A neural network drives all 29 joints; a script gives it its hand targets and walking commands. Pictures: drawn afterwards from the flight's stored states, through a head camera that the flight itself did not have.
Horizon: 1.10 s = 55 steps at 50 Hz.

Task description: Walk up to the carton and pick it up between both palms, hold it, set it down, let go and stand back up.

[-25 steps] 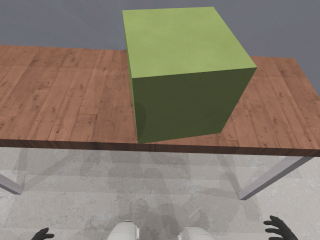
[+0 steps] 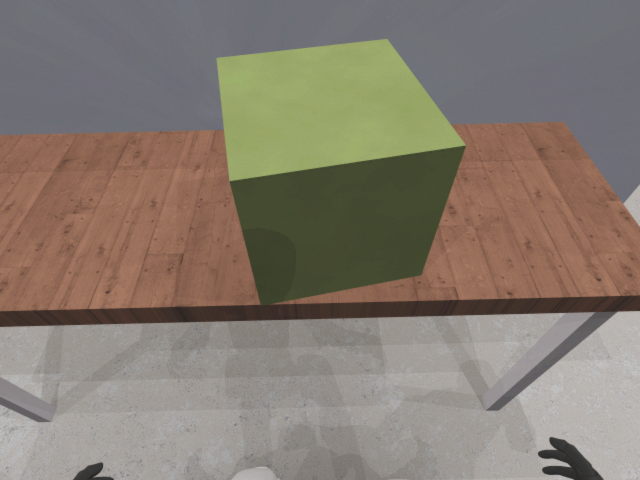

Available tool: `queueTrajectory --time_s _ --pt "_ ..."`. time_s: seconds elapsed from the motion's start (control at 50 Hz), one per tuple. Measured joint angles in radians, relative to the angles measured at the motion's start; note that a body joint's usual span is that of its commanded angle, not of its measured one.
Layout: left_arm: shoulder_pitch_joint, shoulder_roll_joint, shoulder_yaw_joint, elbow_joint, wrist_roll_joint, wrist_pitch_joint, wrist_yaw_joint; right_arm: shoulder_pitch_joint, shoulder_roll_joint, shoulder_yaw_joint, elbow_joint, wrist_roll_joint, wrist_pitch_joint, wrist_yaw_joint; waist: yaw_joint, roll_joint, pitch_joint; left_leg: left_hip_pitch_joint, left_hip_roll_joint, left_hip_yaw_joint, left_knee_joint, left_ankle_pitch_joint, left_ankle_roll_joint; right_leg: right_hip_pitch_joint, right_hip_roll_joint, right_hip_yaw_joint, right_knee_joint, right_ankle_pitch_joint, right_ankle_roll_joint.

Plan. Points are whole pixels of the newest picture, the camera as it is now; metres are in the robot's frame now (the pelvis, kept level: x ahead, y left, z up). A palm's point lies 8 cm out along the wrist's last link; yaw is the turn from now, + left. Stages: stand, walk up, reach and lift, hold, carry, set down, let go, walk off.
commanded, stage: walk up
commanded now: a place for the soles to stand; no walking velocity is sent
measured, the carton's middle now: (324, 172) +0.52 +0.00 +0.08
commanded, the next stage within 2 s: reach and lift in 0.92 s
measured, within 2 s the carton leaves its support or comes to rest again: neither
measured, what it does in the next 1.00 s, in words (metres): stands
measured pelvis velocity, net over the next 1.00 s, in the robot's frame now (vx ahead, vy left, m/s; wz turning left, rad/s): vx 0.01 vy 0.01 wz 0.01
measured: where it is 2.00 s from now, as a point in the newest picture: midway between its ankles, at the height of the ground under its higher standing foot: outside the picture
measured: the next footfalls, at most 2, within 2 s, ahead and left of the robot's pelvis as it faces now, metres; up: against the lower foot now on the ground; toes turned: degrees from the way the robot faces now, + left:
none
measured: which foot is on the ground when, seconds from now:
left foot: down 0.00-1.00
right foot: down 0.00-1.00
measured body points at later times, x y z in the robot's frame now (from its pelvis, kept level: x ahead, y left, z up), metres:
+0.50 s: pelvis +0.02 +0.00 +0.01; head +0.04 +0.01 +0.46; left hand +0.14 +0.32 -0.10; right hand +0.12 -0.33 -0.09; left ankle +0.07 +0.14 -0.72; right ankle +0.00 -0.12 -0.72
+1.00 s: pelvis +0.01 +0.01 +0.01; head +0.04 +0.02 +0.46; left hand +0.12 +0.33 -0.11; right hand +0.15 -0.30 -0.09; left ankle +0.07 +0.14 -0.72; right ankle +0.00 -0.12 -0.72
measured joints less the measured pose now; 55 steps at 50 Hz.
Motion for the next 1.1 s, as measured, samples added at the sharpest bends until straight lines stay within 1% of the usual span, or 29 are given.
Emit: queueTrajectory --time_s 0.16,0.28,0.52,0.76,0.94,0.96,1.0,1.04,1.06,1.08,1.1 --pt "-0.027 -0.020 -0.006 0.018 -0.002 0.003 -0.009 0.031 0.008 0.007 0.062 -0.006 -0.008 -0.001 -0.007 -0.016 -0.021 0.044 -0.003 -0.004 -0.081 0.027 -0.009 0.042 0.000 0.000 -0.078 0.026 -0.003" --pt "-0.052 -0.024 -0.005 0.028 -0.010 0.006 -0.005 0.027 0.011 0.013 0.079 -0.002 -0.012 -0.006 -0.010 -0.024 -0.008 0.062 0.002 -0.006 -0.109 0.032 -0.011 0.067 0.005 -0.001 -0.124 0.041 -0.003" --pt "-0.076 -0.013 -0.002 0.043 -0.011 0.016 -0.002 -0.030 0.022 0.015 0.078 0.001 -0.005 -0.012 0.005 -0.024 0.002 0.079 0.009 -0.007 -0.136 0.042 -0.010 0.096 0.010 -0.004 -0.177 0.066 -0.001" --pt "-0.048 -0.021 -0.004 0.071 -0.007 0.017 -0.007 -0.050 0.031 0.016 0.083 -0.003 -0.001 -0.008 0.021 -0.017 -0.007 0.091 0.007 -0.011 -0.164 0.061 -0.005 0.117 0.009 -0.008 -0.223 0.092 0.005" --pt "-0.030 -0.030 -0.005 0.084 -0.007 0.016 -0.006 -0.044 0.041 0.017 0.092 -0.004 -0.001 -0.006 0.020 -0.020 -0.010 0.099 0.001 -0.012 -0.181 0.070 0.001 0.128 0.003 -0.008 -0.243 0.103 0.011" --pt "-0.023 -0.027 -0.006 0.033 -0.009 0.068 0.004 -0.051 0.050 -0.013 0.104 -0.039 -0.027 0.003 0.019 -0.025 -0.012 0.080 -0.001 -0.010 -0.159 0.050 -0.001 0.107 -0.004 -0.015 -0.216 0.090 0.006" --pt "-0.032 -0.017 -0.006 -0.130 -0.030 0.204 0.032 -0.087 0.066 -0.070 0.115 -0.078 -0.081 0.029 0.014 -0.042 0.030 0.053 -0.010 -0.005 -0.086 0.004 0.000 0.070 -0.023 -0.026 -0.119 0.045 0.007" --pt "-0.068 -0.012 -0.013 -0.260 -0.034 0.309 0.044 -0.123 0.076 -0.103 0.106 -0.084 -0.106 0.049 0.009 -0.053 0.076 0.037 -0.017 -0.002 -0.024 0.003 0.006 0.045 -0.038 -0.030 -0.029 0.003 0.021" --pt "-0.090 -0.016 -0.017 -0.313 -0.028 0.356 0.047 -0.137 0.080 -0.112 0.096 -0.080 -0.111 0.057 0.008 -0.055 0.091 0.029 -0.017 0.000 0.004 0.009 0.007 0.036 -0.039 -0.030 0.004 -0.014 0.014" --pt "-0.111 -0.024 -0.023 -0.357 -0.019 0.396 0.050 -0.147 0.087 -0.120 0.084 -0.075 -0.113 0.065 0.008 -0.055 0.100 0.025 -0.015 0.003 0.029 -0.015 0.008 0.031 -0.039 -0.029 0.025 -0.026 0.011" --pt "-0.128 -0.035 -0.027 -0.397 -0.008 0.429 0.052 -0.152 0.095 -0.125 0.069 -0.069 -0.112 0.073 0.006 -0.054 0.106 0.023 -0.012 0.005 0.047 -0.034 0.008 0.033 -0.038 -0.027 0.032 -0.030 0.020"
